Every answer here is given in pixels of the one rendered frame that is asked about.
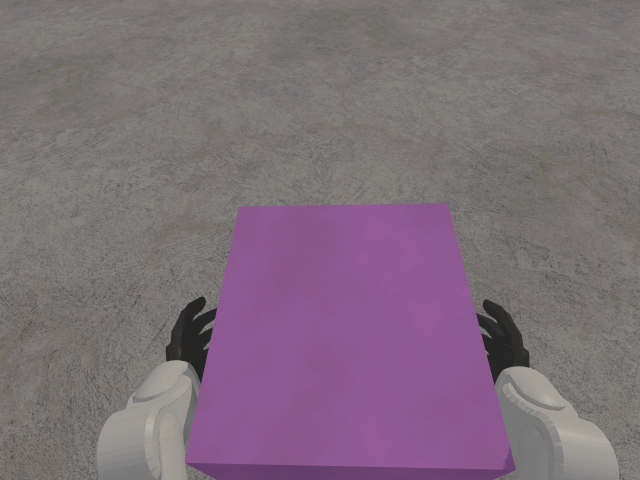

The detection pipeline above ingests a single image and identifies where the robot right forearm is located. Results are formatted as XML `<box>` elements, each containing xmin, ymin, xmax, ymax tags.
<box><xmin>495</xmin><ymin>366</ymin><xmax>619</xmax><ymax>480</ymax></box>

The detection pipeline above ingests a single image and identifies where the right robot hand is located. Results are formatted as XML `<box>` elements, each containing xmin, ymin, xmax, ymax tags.
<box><xmin>476</xmin><ymin>299</ymin><xmax>530</xmax><ymax>385</ymax></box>

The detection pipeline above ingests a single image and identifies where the robot left forearm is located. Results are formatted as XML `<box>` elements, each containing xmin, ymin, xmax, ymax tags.
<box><xmin>95</xmin><ymin>360</ymin><xmax>201</xmax><ymax>480</ymax></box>

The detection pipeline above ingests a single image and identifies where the carton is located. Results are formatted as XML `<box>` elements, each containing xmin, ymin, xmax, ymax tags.
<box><xmin>185</xmin><ymin>203</ymin><xmax>516</xmax><ymax>480</ymax></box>

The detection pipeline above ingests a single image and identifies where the left robot hand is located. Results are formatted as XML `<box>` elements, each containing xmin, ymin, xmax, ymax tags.
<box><xmin>166</xmin><ymin>296</ymin><xmax>217</xmax><ymax>383</ymax></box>

